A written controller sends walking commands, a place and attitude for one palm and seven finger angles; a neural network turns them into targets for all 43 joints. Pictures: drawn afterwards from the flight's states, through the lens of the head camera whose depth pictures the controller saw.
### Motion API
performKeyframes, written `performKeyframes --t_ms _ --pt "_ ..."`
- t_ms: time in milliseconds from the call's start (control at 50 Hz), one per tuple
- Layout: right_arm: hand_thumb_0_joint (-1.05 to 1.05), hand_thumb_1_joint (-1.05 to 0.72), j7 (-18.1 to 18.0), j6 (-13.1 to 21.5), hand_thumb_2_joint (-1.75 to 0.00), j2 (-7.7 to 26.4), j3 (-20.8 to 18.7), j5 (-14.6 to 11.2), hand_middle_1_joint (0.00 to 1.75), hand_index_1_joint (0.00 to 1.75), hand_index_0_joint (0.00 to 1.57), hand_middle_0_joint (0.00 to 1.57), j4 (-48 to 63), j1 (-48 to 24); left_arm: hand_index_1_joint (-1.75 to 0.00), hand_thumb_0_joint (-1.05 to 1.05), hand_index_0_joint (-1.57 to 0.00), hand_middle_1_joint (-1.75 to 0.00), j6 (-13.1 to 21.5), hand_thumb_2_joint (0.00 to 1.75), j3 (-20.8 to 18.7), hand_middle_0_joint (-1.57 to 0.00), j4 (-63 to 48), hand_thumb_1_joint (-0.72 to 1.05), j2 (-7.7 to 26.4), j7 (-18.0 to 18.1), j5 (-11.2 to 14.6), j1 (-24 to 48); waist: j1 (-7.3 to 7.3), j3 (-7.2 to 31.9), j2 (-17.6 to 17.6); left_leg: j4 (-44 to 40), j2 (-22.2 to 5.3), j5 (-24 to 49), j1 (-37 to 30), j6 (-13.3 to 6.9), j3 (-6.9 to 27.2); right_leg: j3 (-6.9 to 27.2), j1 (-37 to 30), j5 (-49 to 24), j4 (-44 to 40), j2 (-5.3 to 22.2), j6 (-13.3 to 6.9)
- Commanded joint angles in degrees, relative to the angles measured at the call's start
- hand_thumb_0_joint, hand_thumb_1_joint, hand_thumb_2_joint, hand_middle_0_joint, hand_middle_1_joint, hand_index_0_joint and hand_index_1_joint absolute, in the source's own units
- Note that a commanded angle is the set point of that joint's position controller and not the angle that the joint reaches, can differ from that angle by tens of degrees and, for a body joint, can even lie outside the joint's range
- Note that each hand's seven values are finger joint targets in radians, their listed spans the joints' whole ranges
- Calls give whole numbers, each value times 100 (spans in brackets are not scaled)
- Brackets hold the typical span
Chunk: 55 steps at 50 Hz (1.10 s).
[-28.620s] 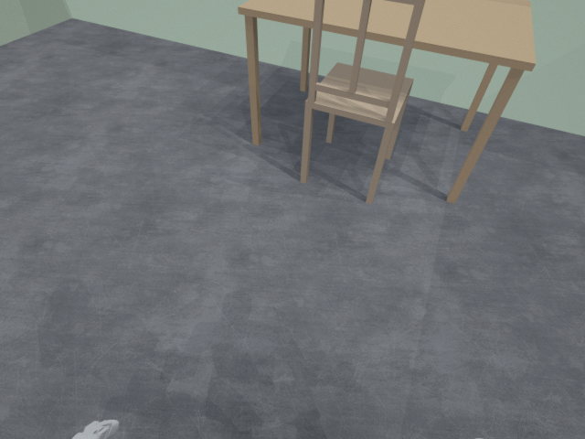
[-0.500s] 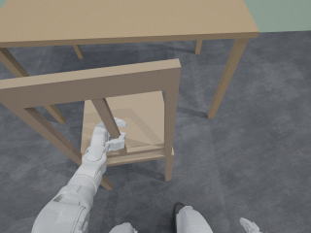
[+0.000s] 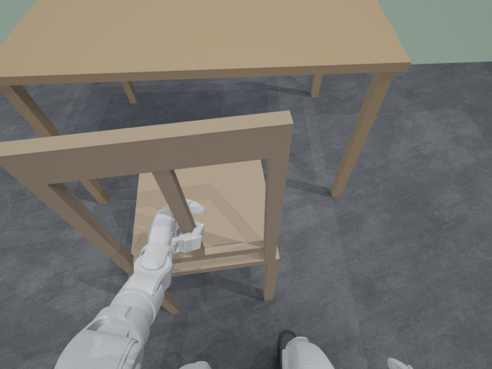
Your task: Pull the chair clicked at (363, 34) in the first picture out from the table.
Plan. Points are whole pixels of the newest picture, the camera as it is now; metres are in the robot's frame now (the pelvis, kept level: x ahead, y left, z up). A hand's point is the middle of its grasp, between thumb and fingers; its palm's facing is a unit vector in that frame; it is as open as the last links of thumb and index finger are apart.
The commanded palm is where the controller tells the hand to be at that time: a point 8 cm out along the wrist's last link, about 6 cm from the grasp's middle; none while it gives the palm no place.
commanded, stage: step backward, pulling the chair out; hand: left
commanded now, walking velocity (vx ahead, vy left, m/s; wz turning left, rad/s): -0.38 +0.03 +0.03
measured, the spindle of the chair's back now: (184, 219) +0.38 +0.12 -0.03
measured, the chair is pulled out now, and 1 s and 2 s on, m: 0.30 0.30 0.32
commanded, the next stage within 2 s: stop walking, hand still on the chair in 1.22 s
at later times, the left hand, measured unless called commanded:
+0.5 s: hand (195, 235) +0.35 +0.10 -0.05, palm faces -0.05 -0.98 -0.20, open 5.8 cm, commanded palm +0.36 +0.16 -0.05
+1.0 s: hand (195, 235) +0.35 +0.10 -0.05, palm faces -0.04 -0.98 -0.20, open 5.8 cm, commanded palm +0.35 +0.16 -0.05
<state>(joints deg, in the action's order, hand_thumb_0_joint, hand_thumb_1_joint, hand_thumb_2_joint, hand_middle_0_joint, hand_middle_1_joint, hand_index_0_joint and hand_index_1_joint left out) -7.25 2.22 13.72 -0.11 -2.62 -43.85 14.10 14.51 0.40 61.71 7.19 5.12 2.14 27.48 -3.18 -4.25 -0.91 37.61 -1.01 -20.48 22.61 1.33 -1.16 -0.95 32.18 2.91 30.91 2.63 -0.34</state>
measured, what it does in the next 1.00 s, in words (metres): stands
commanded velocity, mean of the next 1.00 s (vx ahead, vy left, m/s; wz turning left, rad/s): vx -0.38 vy -0.03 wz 0.02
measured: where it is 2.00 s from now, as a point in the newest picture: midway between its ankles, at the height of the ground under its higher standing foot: outside the picture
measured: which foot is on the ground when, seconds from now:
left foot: down 0.00-1.00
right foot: down 0.00-1.00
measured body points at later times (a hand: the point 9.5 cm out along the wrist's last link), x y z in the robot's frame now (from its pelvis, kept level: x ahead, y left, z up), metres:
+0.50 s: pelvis +0.00 +0.00 +0.00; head +0.07 -0.02 +0.44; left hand +0.35 +0.16 -0.04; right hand +0.09 -0.26 -0.14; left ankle +0.00 +0.14 -0.72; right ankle +0.14 -0.12 -0.72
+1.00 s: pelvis -0.02 -0.01 +0.00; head +0.07 -0.02 +0.44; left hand +0.35 +0.16 -0.04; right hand +0.06 -0.28 -0.13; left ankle -0.03 +0.12 -0.72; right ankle +0.14 -0.12 -0.72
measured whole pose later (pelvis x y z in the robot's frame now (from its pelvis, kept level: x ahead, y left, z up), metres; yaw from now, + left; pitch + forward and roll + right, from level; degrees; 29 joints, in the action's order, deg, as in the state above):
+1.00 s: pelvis -0.02 -0.01 +0.00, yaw +2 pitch +4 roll +2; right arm -7.2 1.9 15.0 0.2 -2.5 -44.8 13.7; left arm 13.3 0.3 62.2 8.2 5.6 1.1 31.5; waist -4.1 -5.9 1.0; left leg 35.5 1.7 -17.9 20.7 0.3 -0.6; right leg -2.7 33.0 1.2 29.3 3.9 -0.3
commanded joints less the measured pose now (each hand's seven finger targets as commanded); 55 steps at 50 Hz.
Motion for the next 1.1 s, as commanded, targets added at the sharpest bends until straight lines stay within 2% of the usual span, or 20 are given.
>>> performKeyframes --t_ms 0,100,160,200,280,360,440,520,600,660,700,740,800,840,900,940,960,1000,1060,1080 --pt "0 -90 -72 219 -90 758 -224 40 30 30 20 20 413 433 -145 0 -50 -145 380 90 -207 -50 -1049 90 1268 168 -196 1989 59 2257 666 -585 -83 -169 -637 -134 95 667 -1345 1642 -1234 820 14" --pt "0 -90 -150 175 -90 793 -177 16 30 30 20 20 616 148 -145 0 -50 -145 416 90 0 -50 -1306 90 1035 140 -174 2153 151 2160 -292 -1297 -653 733 -101 -229 444 236 -1745 876 -59 273 145" --pt "0 -90 -186 139 -90 768 -222 44 30 30 20 20 613 129 -145 0 -50 -145 408 90 -59 -50 -1407 90 1092 136 -171 2236 142 2130 -268 -1153 -825 1615 -119 -196 516 206 -1827 30 324 218 83" --pt "0 -90 -158 100 -90 709 -233 57 30 30 20 20 631 145 -145 0 -50 -145 389 90 23 -50 -1399 90 968 104 -169 2202 137 2032 -244 -1026 -832 1537 25 -166 457 293 -1850 -35 409 297 31" --pt "0 -90 -150 79 -90 723 -288 50 30 30 20 20 578 240 -145 0 -50 -145 379 90 -27 -50 -1313 90 1042 111 -167 2020 137 1887 113 -736 -518 498 163 -126 295 599 -1659 533 -10 522 -103" --pt "0 -90 -112 129 -90 703 -305 44 30 30 20 20 444 434 -145 0 -50 -145 400 90 -159 -50 -1082 90 1239 148 -181 1814 102 2017 955 -108 33 -357 -370 -56 64 1065 -1278 1405 -1217 986 -242" --pt "0 -90 -63 148 -90 681 -241 33 30 30 20 20 385 372 -145 0 -50 -145 395 90 -215 -50 -1019 90 1264 169 -225 1951 80 2353 1126 -43 105 -284 -702 -50 22 873 -1460 1266 -1384 1153 -195" --pt "0 -90 -146 120 -90 796 -198 25 30 30 20 20 536 116 -145 0 -50 -145 419 90 -64 -50 -1193 90 1097 150 -176 2193 117 2364 -135 -1208 -584 966 -377 -215 536 236 -1733 674 -219 350 169" --pt "0 -90 -167 102 -90 734 -191 19 30 30 20 20 658 -4 -145 0 -50 -145 374 90 -30 -50 -1401 90 1037 147 -133 2374 178 2024 -578 -1304 -920 1205 216 -267 617 194 -1904 527 503 208 87" --pt "0 -90 -165 98 -90 765 -279 40 30 30 20 20 599 122 -145 0 -50 -145 345 90 -149 -50 -1362 90 1195 136 -138 2300 155 2088 -281 -1006 -817 1302 168 -175 513 329 -2007 70 391 309 8" --pt "0 -90 -125 101 -90 730 -265 33 30 30 20 20 634 121 -145 0 -50 -145 330 90 -57 -50 -1343 90 1105 120 -143 2263 175 1855 -167 -897 -664 284 540 -164 413 543 -1868 882 217 478 -64" --pt "0 -90 -100 135 -90 715 -286 23 30 30 20 20 570 254 -145 0 -50 -145 346 90 -179 -50 -1230 90 1264 151 -154 2119 165 1868 502 -370 -238 -661 305 -108 224 1022 -1458 1724 -690 794 -166" --pt "0 -90 -29 171 -90 706 -299 14 30 30 20 20 401 463 -145 0 -50 -145 287 90 -300 -50 -1016 90 1447 192 -173 1969 140 2150 1291 713 266 -807 -496 -23 -46 1381 -1155 2469 -1903 1347 -300" --pt "0 -90 7 171 -90 725 -246 26 30 30 20 20 352 412 -145 0 -50 -145 272 90 -343 -50 -931 90 1428 206 -211 2026 138 2365 1231 986 241 -909 -438 -24 87 1285 -1489 2016 -1870 1484 -359" --pt "0 -90 -15 190 -90 791 -155 20 30 30 20 20 286 445 -145 0 -50 -145 215 90 -294 -50 -925 90 1324 191 -171 2065 15 2391 823 -784 -32 -302 -748 -90 250 567 -1708 922 -1094 1094 -125" --pt "0 -90 -94 149 -90 989 -206 37 30 30 20 20 455 277 -145 0 -50 -145 258 90 -172 -50 -1084 90 1124 148 -174 2267 68 2263 -293 -1455 -671 909 -288 -331 996 135 -1802 407 19 332 130" --pt "0 -90 -121 130 -90 976 -226 19 30 30 20 20 494 176 -145 0 -50 -145 214 90 -170 -50 -1128 90 1145 156 -121 2339 130 2247 -705 -1512 -1002 1611 -268 -428 1155 38 -1917 189 497 184 133" --pt "0 -90 -67 107 -90 775 -186 68 30 30 20 20 670 16 -145 0 -50 -145 170 90 -18 -50 -1567 90 953 83 -85 2685 196 2061 -1025 -1504 -1173 1545 222 -462 1027 168 -2153 661 850 199 54" --pt "0 -90 -104 30 -90 842 -297 57 30 30 20 20 592 203 -145 0 -50 -145 56 90 -213 -50 -1481 90 1193 105 -58 2521 141 2221 -251 -800 -900 2244 11 -197 722 410 -2530 -1095 524 401 -73" --pt "0 -90 -83 3 -90 843 -326 50 30 30 20 20 584 296 -145 0 -50 -145 37 90 -175 -50 -1442 90 1145 91 -68 2507 111 2271 -66 -481 -677 2072 -87 -68 560 658 -2418 -1632 331 663 -218"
